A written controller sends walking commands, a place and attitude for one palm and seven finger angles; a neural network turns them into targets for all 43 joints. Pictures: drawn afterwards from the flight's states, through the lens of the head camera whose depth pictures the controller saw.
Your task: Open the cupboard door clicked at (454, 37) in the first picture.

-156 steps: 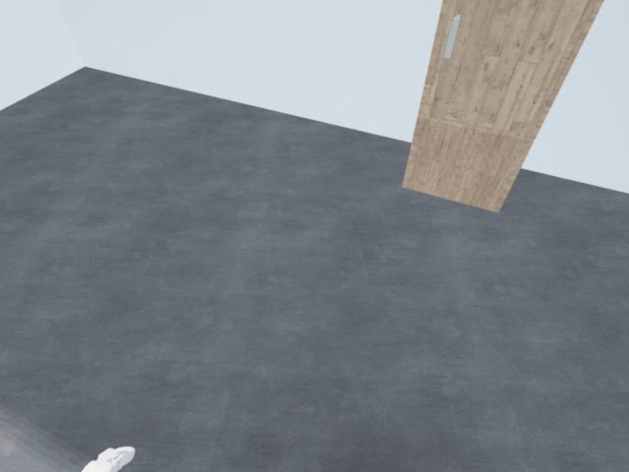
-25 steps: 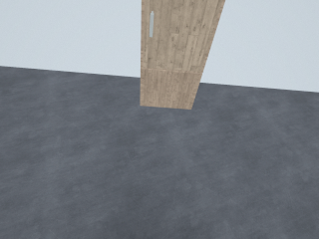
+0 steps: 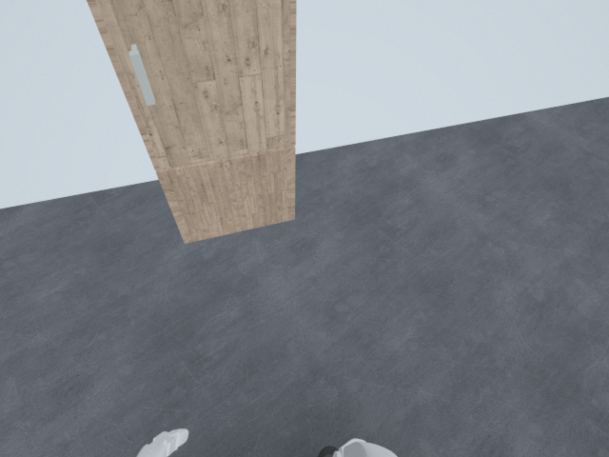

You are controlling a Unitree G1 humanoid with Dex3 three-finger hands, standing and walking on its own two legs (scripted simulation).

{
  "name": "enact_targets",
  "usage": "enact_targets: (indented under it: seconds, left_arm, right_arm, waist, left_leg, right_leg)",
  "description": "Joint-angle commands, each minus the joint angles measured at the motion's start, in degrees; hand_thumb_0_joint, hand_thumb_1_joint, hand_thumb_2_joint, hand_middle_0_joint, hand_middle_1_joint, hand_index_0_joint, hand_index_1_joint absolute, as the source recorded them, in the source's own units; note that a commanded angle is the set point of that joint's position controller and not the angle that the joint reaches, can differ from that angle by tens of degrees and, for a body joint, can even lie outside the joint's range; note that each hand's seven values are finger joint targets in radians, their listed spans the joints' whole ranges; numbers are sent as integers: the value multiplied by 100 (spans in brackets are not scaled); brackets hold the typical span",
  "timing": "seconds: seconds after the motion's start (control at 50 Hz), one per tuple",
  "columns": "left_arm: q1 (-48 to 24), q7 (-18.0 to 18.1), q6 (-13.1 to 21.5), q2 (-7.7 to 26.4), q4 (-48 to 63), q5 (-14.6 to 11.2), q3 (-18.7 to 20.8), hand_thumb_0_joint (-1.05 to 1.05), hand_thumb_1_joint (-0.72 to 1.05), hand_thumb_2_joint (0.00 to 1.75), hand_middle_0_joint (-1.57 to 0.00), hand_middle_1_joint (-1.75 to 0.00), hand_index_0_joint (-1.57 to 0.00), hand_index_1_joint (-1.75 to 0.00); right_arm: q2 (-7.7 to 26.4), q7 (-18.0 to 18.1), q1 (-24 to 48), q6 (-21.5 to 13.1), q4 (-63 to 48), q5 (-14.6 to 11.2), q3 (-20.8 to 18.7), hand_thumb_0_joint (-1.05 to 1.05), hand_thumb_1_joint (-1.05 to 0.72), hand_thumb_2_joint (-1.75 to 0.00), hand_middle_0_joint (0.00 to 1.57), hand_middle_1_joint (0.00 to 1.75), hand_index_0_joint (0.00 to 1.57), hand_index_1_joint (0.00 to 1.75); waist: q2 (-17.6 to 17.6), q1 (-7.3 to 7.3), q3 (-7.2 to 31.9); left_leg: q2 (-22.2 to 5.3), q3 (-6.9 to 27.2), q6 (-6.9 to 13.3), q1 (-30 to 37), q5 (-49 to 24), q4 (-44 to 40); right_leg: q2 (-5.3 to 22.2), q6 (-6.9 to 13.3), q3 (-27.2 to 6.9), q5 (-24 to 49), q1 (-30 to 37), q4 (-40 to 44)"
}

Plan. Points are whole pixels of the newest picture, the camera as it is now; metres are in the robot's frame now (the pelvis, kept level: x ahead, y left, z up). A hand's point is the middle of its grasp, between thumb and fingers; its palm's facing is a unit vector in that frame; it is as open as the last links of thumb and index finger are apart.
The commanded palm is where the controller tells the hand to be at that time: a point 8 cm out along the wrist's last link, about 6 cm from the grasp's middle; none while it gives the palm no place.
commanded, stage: walk to a spot facing it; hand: left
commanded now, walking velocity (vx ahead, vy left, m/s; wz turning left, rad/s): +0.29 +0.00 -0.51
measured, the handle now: (142, 75) +0.91 +0.40 -0.01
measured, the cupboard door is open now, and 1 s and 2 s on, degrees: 0 0 0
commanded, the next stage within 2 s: turn to face it in 0.12 s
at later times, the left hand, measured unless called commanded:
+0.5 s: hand (171, 414) +0.21 +0.21 -0.17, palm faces +0.04 -0.98 -0.18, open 7.4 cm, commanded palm none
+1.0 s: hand (186, 365) +0.27 +0.19 -0.13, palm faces +0.17 -0.94 -0.29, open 7.4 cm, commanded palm none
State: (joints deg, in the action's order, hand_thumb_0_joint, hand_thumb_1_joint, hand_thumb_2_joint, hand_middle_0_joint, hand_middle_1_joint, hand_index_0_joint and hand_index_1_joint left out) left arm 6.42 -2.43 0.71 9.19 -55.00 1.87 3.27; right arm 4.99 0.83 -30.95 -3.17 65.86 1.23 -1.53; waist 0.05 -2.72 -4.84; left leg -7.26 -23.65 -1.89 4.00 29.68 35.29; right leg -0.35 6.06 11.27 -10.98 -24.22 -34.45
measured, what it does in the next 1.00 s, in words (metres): walks ahead: left foot, then right foot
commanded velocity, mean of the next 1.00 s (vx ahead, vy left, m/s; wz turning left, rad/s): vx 0.04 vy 0.00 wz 0.28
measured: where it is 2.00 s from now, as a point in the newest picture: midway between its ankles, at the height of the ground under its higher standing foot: (291, 375)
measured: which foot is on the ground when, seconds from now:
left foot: up 0.00-0.44, down 0.46-0.90, up 0.92-1.00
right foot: down 0.00-0.46, up 0.48-0.88, down 0.90-1.00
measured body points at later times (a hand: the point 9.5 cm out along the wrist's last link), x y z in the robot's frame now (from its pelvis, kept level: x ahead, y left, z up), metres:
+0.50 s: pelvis +0.19 +0.03 +0.01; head +0.21 +0.05 +0.46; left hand +0.21 +0.26 -0.15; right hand +0.28 -0.20 -0.13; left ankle +0.26 +0.13 -0.72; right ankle +0.10 -0.06 -0.70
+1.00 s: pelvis +0.21 -0.01 +0.02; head +0.23 -0.04 +0.47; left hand +0.26 +0.24 -0.10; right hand +0.28 -0.26 -0.15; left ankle +0.22 +0.12 -0.66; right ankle +0.23 -0.12 -0.71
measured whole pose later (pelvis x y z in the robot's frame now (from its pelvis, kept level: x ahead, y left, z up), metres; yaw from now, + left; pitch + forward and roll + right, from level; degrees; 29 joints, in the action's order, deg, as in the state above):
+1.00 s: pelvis +0.21 -0.01 +0.02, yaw +8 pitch -1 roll +1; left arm 11.8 1.6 -0.8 9.5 -53.9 1.1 2.6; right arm 13.1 -0.4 -13.4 4.1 57.0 1.4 -5.3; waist -3.4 -0.8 -2.0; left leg 1.0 1.2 -1.6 -27.9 23.9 55.7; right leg 2.8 1.2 5.4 -17.1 -14.1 -31.6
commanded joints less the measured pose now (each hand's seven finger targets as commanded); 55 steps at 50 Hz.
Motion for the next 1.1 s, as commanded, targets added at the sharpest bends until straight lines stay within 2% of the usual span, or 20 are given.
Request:
enact_targets:
  seconds: [0.0,0.02,0.08,0.14,0.26,0.34,0.4,0.42,0.44,0.46,0.54,0.64,0.76,0.82,0.84,0.88,0.9,0.96,1.0,1.08]
  left_arm:
    - [2260,269,165,1802,-256,-172,492,0,90,90,-20,-30,-20,-30]
    - [1790,299,120,1600,-161,-196,447,0,90,90,-20,-30,-20,-30]
    - [923,327,265,915,46,-130,210,0,90,90,-20,-30,-20,-30]
    - [945,319,348,848,-13,-44,179,0,90,90,-20,-30,-20,-30]
    - [1219,312,366,755,-222,-65,88,0,90,90,-20,-30,-20,-30]
    - [1472,379,319,766,-383,-71,31,0,90,90,-20,-30,-20,-30]
    - [1398,446,228,792,-402,-98,27,0,90,90,-20,-30,-20,-30]
    - [1482,449,193,737,-375,-130,6,0,90,90,-20,-30,-20,-30]
    - [1688,459,178,546,-345,-200,-31,0,90,90,-20,-30,-20,-30]
    - [1660,469,149,505,-259,-202,-83,0,90,90,-20,-30,-20,-30]
    - [964,434,-56,626,-144,-115,62,0,90,90,-20,-30,-20,-30]
    - [981,393,-189,481,-16,-84,126,0,90,90,-20,-30,-20,-30]
    - [664,398,-173,456,271,-99,125,0,90,90,-20,-30,-20,-30]
    - [1082,416,-121,504,203,-130,136,0,90,90,-20,-30,-20,-30]
    - [1265,437,-80,640,175,-112,154,0,90,90,-20,-30,-20,-30]
    - [1183,483,-16,1573,340,-2,285,0,90,90,-20,-30,-20,-30]
    - [1042,482,-45,1520,425,-36,247,0,90,90,-20,-30,-20,-30]
    - [266,494,-44,1068,552,-56,163,0,90,90,-20,-30,-20,-30]
    - [441,476,5,962,504,-40,120,0,90,90,-20,-30,-20,-30]
    - [1045,473,3,1094,257,-15,128,0,90,90,-20,-30,-20,-30]
  right_arm:
    - [987,35,920,-147,-1022,-151,-211,0,-90,-90,20,30,20,30]
    - [874,40,1077,-124,-1060,-125,-247,0,-90,-90,20,30,20,30]
    - [786,7,1129,64,-957,11,-224,0,-90,-90,20,30,20,30]
    - [649,-9,912,195,-930,30,-217,0,-90,-90,20,30,20,30]
    - [616,-105,1639,188,-1137,3,-125,0,-90,-90,20,30,20,30]
    - [657,-103,2184,114,-1151,-42,-34,0,-90,-90,20,30,20,30]
    - [892,-73,1707,78,-953,-12,-61,0,-90,-90,20,30,20,30]
    - [1206,-62,1325,56,-857,23,-126,0,-90,-90,20,30,20,30]
    - [1639,-32,1008,63,-843,55,-217,0,-90,-90,20,30,20,30]
    - [1820,-22,808,141,-799,-11,-222,0,-90,-90,20,30,20,30]
    - [1431,50,1784,256,-1031,0,-160,0,-90,-90,20,30,20,30]
    - [1505,15,1881,307,-1216,3,-304,0,-90,-90,20,30,20,30]
    - [1625,-11,1825,393,-1291,45,-414,0,-90,-90,20,30,20,30]
    - [1621,-30,1985,435,-1367,8,-450,0,-90,-90,20,30,20,30]
    - [1526,-53,2003,443,-1402,-28,-441,0,-90,-90,20,30,20,30]
    - [996,-78,2065,468,-1636,-53,-366,0,-90,-90,20,30,20,30]
    - [1221,-78,2080,517,-1606,-11,-426,0,-90,-90,20,30,20,30]
    - [1170,-140,1765,648,-1292,13,-443,0,-90,-90,20,30,20,30]
    - [1092,-142,1703,615,-1232,3,-394,0,-90,-90,20,30,20,30]
    - [990,-123,2125,598,-1300,-32,-317,0,-90,-90,20,30,20,30]
  waist:
    - [650,1087,1686]
    - [123,852,925]
    - [-38,279,125]
    - [75,10,195]
    - [688,165,478]
    - [737,424,578]
    - [457,200,673]
    - [-134,93,1000]
    - [-1137,34,1344]
    - [-1663,43,1293]
    - [-948,257,364]
    - [-753,266,727]
    - [-883,166,755]
    - [-839,384,826]
    - [-463,481,883]
    - [1880,529,585]
    - [1175,493,565]
    - [913,85,92]
    - [932,139,151]
    - [974,445,327]
  left_leg:
    - [238,1740,4,-4175,271,5120]
    - [-104,2010,46,-4303,-294,5037]
    - [-419,2243,-36,-3542,-1115,4119]
    - [-307,2119,-162,-3312,-1260,3317]
    - [-103,1904,-213,-3311,-1863,1543]
    - [241,1803,-88,-2963,-1881,511]
    - [405,1834,35,-1872,-2877,-715]
    - [64,2184,216,-933,-4574,-796]
    - [-1032,3379,823,132,-6635,-570]
    - [-1687,3942,1438,-82,-7764,-933]
    - [-1026,3664,1256,-1691,-4331,-1685]
    - [-688,3526,1153,-1783,-2629,-1957]
    - [-628,3874,1192,-1768,-2764,-1735]
    - [-382,3759,947,-2242,-2726,-1305]
    - [-113,3562,695,-2584,-2331,-946]
    - [984,2333,-3,-3837,168,1328]
    - [769,2642,43,-3566,233,2229]
    - [525,2537,-24,-3510,-624,3239]
    - [518,2387,-106,-3485,-790,3050]
    - [537,2158,-180,-3249,-485,1984]
  right_leg:
    - [2479,1550,-4405,1825,4021,1462]
    - [2374,1426,-3680,1419,3243,1587]
    - [1717,650,-2596,838,895,2094]
    - [1323,533,-1956,1560,475,1994]
    - [962,361,-1526,2471,1176,1678]
    - [1140,161,-1368,3469,1975,1322]
    - [1089,-196,-1012,3253,2000,417]
    - [857,-452,-780,2484,1545,-398]
    - [381,-742,-464,380,382,-1367]
    - [144,-826,-651,-2643,202,-2587]
    - [511,-867,-1089,-1974,-61,-2833]
    - [434,-929,-978,-1378,-18,-2353]
    - [262,-918,-909,-1415,304,-1042]
    - [156,-897,-831,-535,1283,302]
    - [339,-866,-958,-100,1811,1110]
    - [2670,31,-3202,547,1837,2087]
    - [2734,314,-2900,563,1198,2026]
    - [1908,44,-1912,237,644,1950]
    - [1728,7,-1405,1055,1007,1702]
    - [1802,152,-1299,1893,1659,1487]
